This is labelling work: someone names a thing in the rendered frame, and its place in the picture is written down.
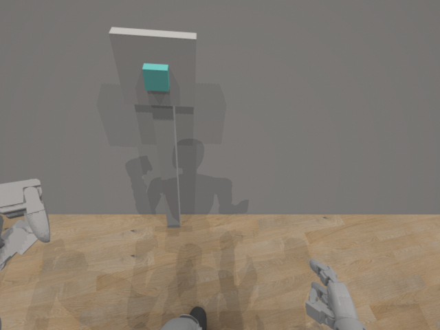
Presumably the button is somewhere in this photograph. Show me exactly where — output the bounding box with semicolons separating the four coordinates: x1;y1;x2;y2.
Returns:
142;63;170;91

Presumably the right robot hand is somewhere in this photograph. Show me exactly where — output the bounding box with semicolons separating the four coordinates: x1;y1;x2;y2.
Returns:
305;259;359;329

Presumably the panel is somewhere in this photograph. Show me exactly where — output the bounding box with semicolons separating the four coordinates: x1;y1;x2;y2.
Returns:
109;27;197;228

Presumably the left robot hand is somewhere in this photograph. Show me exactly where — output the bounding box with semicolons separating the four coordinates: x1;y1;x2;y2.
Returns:
0;179;50;271

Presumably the left robot shin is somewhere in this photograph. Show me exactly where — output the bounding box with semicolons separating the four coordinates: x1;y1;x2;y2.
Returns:
179;314;200;327

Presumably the robot left foot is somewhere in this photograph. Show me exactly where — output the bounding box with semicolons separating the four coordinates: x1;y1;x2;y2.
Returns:
190;307;207;330

